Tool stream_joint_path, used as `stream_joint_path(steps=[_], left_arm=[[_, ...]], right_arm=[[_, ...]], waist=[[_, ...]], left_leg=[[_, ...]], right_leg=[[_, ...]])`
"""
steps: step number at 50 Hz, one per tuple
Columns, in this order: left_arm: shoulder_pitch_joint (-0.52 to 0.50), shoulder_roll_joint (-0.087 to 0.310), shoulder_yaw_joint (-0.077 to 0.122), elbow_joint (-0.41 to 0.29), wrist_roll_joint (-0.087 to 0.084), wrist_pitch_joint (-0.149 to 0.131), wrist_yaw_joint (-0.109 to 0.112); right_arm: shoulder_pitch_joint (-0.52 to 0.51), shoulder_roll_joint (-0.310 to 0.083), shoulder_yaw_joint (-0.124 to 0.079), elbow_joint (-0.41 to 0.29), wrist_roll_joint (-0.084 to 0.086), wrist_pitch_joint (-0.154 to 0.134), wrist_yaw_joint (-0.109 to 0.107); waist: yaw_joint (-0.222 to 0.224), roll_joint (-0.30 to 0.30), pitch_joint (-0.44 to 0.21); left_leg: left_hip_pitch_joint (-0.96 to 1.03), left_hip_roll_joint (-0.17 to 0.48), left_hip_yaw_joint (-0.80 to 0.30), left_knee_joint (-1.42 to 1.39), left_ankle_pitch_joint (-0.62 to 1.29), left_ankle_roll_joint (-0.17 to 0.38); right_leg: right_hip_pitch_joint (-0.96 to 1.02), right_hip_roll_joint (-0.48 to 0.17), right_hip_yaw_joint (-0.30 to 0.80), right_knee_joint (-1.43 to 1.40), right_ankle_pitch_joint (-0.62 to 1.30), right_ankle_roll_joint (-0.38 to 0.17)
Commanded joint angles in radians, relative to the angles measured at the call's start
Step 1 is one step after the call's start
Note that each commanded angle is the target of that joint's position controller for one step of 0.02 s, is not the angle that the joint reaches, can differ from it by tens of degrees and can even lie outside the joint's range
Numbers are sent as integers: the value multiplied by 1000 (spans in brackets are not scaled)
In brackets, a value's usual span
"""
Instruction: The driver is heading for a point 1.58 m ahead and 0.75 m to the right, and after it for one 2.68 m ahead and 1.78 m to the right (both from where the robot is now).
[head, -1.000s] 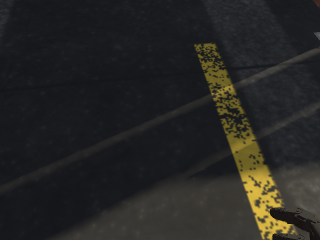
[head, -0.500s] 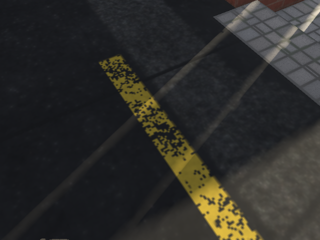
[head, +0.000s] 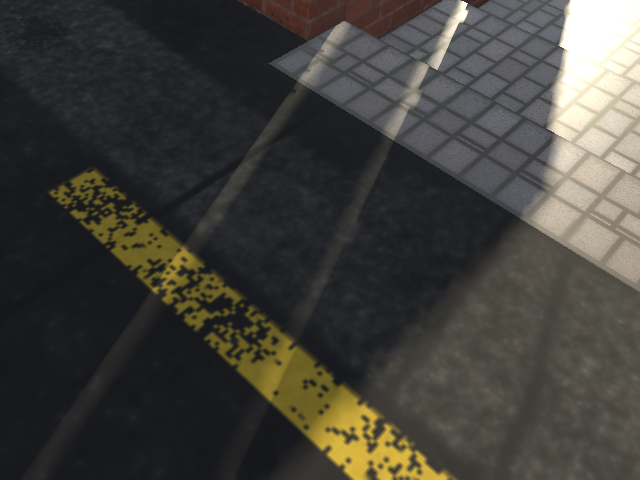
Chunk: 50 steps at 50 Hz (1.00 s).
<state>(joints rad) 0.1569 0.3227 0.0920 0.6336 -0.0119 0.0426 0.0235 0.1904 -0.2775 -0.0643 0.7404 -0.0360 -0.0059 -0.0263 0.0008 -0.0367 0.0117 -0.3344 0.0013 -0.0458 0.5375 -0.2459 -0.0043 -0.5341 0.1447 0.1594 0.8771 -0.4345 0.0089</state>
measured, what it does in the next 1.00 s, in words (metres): walks ahead, turning right: right foot, then left foot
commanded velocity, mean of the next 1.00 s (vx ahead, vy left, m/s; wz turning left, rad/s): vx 0.18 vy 0.00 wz -0.57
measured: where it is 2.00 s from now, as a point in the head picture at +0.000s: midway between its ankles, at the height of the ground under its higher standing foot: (532, 437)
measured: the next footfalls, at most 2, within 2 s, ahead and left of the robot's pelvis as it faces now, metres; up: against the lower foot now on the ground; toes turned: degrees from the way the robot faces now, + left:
right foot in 0.34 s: +0.01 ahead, -0.14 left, +0.00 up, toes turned -14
left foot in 0.76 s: +0.16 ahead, +0.05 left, +0.00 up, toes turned -31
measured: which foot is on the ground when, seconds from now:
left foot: down 0.00-0.34, up 0.36-0.74, down 0.76-1.00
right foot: up 0.00-0.32, down 0.34-0.78, up 0.80-1.00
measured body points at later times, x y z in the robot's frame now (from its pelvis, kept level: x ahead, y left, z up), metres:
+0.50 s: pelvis -0.01 -0.03 +0.01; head +0.02 -0.07 +0.45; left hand +0.23 +0.19 -0.06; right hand +0.05 -0.36 -0.11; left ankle +0.03 +0.11 -0.65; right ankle -0.03 -0.13 -0.73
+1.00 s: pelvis +0.12 -0.06 +0.01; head +0.14 -0.05 +0.46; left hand +0.40 +0.07 -0.09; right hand -0.01 -0.31 -0.10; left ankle +0.13 +0.07 -0.73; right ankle +0.09 -0.23 -0.66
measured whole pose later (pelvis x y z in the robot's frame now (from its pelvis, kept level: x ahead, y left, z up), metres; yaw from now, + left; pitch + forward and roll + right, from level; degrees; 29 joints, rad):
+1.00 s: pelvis +0.12 -0.06 +0.01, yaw -34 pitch +2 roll +0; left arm 0.23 0.31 0.07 0.63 -0.02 -0.03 -0.01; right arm 0.38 -0.26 -0.06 0.79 -0.01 -0.09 0.00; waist -0.06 -0.05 -0.02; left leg -0.09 0.00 0.04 0.33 -0.28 0.02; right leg -0.66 -0.02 0.10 1.03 -0.20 0.01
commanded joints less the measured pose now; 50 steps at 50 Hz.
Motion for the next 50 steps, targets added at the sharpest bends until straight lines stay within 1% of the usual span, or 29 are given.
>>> stream_joint_path(steps=[1,2,4,6,9,13,15,16,17,18,19,20,21,22,23,25,26,28,33,35,37,38,39,40,41,42,44,47,50], left_arm=[[72,138,52,-33,0,1,5],[78,111,44,-33,-1,11,3],[29,77,30,-61,-12,14,-1],[-33,58,19,-95,-14,11,-5],[-56,38,5,-120,-7,7,-21],[-28,64,15,-123,-10,14,-37],[30,60,22,-105,-10,17,-44],[69,75,32,-90,-8,17,-38],[110,144,54,-88,-10,14,-27],[105,269,75,-116,8,7,-15],[142,214,60,-116,40,-17,-25],[100,188,46,-104,41,-34,-26],[42,165,41,-102,22,-40,-19],[-2,138,31,-108,2,-37,-13],[-8,128,24,-104,-6,-33,-6],[19,116,18,-101,-1,-33,-1],[29,117,18,-100,1,-38,0],[46,132,21,-90,1,-46,3],[77,164,30,-75,-7,-54,-6],[79,158,26,-73,-9,-52,-11],[52,132,16,-78,-12,-47,-11],[44,94,5,-83,-9,-49,-10],[39,13,-19,-93,-3,-53,-10],[31,9,-20,-148,-26,-66,-7],[35,88,-3,-140,-27,-74,-6],[38,119,9,-120,-20,-73,-10],[53,93,9,-91,-7,-78,-17],[16,37,-7,-90,-7,-91,-29],[-40,13,-22,-100,0,-98,-37]], right_arm=[[-109,-119,-30,-113,16,-13,-15],[-107,-112,-25,-113,25,-9,-20],[-73,-117,-25,-108,20,2,-27],[-19,-138,-35,-97,16,11,-32],[-10,-183,-53,-94,23,18,-27],[-22,-209,-66,-88,44,17,-9],[-46,-207,-67,-82,64,16,-6],[-13,-179,-60,-65,67,12,-4],[24,-132,-49,-58,43,9,2],[-24,-69,-20,-126,-9,3,6],[-121,-126,-37,-140,10,-3,-3],[-130,-151,-47,-138,34,1,-6],[-110,-151,-52,-120,35,5,-11],[-98,-157,-56,-109,26,10,-19],[-69,-158,-58,-102,19,8,-16],[-56,-137,-54,-98,30,-3,1],[-75,-130,-50,-104,37,-10,7],[-120,-120,-44,-117,40,-27,16],[-140,-114,-40,-121,51,-71,42],[-114,-122,-45,-118,61,-84,47],[-38,-116,-49,-96,64,-97,46],[31,-132,-58,-79,60,-102,40],[158,-181,-69,-60,41,-103,30],[223,-269,-85,-40,7,-100,36],[166,-234,-79,-50,20,-103,37],[125,-173,-61,-62,37,-100,30],[99,-130,-42,-62,33,-95,23],[123,-122,-32,-40,22,-102,20],[134,-137,-31,-16,34,-98,19]], waist=[[37,164,-60],[30,165,-44],[2,180,-29],[-40,207,-44],[-57,230,-79],[-46,246,-88],[-3,229,-92],[9,187,-102],[8,14,-125],[-8,-308,-115],[86,-198,-187],[55,-135,-140],[22,-93,-108],[6,-81,-93],[-9,-87,-109],[-2,-102,-114],[8,-116,-91],[23,-129,-54],[38,-124,-32],[21,-119,-26],[-37,-94,-24],[-72,-67,-42],[-112,61,-103],[-92,278,-73],[-68,246,12],[-60,219,59],[-42,170,64],[-47,152,66],[-53,133,62]], left_leg=[[141,272,-229,-210,235,177],[141,256,-181,-210,264,178],[167,226,-100,-223,274,186],[253,248,-85,-215,308,205],[265,284,-46,-201,353,216],[237,314,-13,-171,382,207],[208,305,26,-101,364,162],[148,278,70,-27,302,110],[-24,207,163,170,102,20],[-351,57,194,450,-405,-75],[-372,28,22,623,-453,-77],[-380,45,-9,674,-376,-64],[-381,55,-20,654,-285,-58],[-377,60,-26,623,-221,-61],[-334,52,-16,609,-157,-65],[-318,35,-1,538,-65,-61],[-323,28,1,466,-48,-58],[-298,14,-9,320,-40,-53],[-146,-23,-7,98,-83,-31],[-51,-33,-5,35,-72,-18],[120,-31,7,-91,25,4],[256,14,-23,-122,27,22],[429,190,-203,-174,-110,75],[464,380,-590,-318,-450,197],[399,419,-643,-345,-557,236],[375,372,-546,-342,-515,213],[332,293,-382,-351,-330,176],[272,241,-202,-388,-78,177],[266,223,-95,-402,84,187]], right_leg=[[-126,-70,-25,341,-4,51],[-135,-77,-37,383,25,66],[-141,-97,-96,319,71,84],[-153,-126,-115,203,72,99],[-39,-163,-154,37,29,90],[106,-152,-213,-158,51,46],[222,-132,-241,-357,182,-3],[335,-113,-228,-459,273,-36],[519,-222,-53,-503,528,-89],[619,-495,331,-485,861,-278],[557,-538,372,-511,811,-391],[515,-482,276,-518,737,-348],[480,-417,208,-515,653,-286],[455,-383,178,-515,613,-248],[415,-350,159,-533,503,-237],[397,-317,190,-597,125,-239],[391,-316,218,-627,8,-242],[379,-314,247,-645,-43,-241],[312,-301,300,-615,-73,-245],[264,-292,343,-601,-104,-238],[180,-244,343,-545,-146,-202],[95,-201,308,-460,-164,-163],[-42,-118,187,-192,-217,-100],[-280,-28,41,53,-211,-67],[-361,-127,36,189,-134,-50],[-386,-149,19,241,-50,-38],[-356,-170,2,266,75,-23],[-306,-180,-28,228,215,-4],[-262,-199,-83,64,316,17]])
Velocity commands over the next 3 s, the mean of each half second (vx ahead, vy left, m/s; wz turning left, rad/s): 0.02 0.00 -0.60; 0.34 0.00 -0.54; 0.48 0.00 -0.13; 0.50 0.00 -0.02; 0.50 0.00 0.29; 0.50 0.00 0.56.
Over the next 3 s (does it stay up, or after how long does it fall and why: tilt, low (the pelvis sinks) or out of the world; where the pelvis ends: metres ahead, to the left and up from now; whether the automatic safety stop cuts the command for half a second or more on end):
stays up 1.07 -0.61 0.01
